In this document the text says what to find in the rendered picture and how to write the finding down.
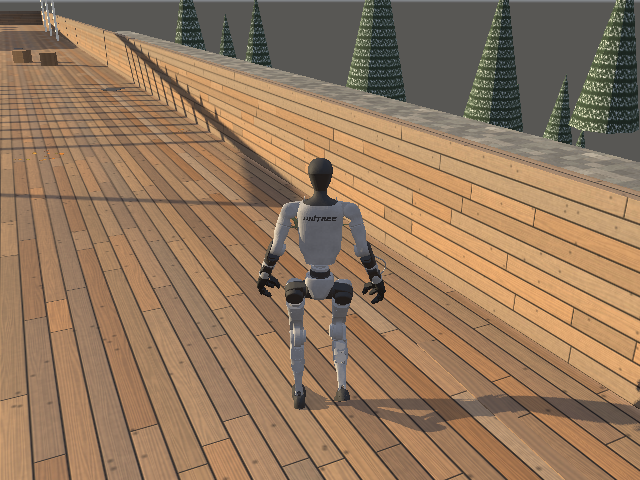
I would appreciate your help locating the robot right foot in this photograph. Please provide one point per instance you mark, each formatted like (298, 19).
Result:
(342, 395)

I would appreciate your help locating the robot left hand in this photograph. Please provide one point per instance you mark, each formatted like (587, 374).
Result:
(270, 283)

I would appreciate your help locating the robot right forearm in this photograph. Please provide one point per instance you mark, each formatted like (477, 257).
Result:
(371, 266)

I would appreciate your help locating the robot left forearm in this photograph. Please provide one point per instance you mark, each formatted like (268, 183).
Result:
(268, 263)

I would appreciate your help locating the humanoid robot torso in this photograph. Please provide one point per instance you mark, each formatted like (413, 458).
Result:
(320, 236)

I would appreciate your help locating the robot right hand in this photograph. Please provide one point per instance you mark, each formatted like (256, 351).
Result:
(380, 288)

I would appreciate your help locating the robot left upper arm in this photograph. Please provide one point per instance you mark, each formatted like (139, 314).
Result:
(288, 211)

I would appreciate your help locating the robot right upper arm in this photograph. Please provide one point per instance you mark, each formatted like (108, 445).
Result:
(352, 212)

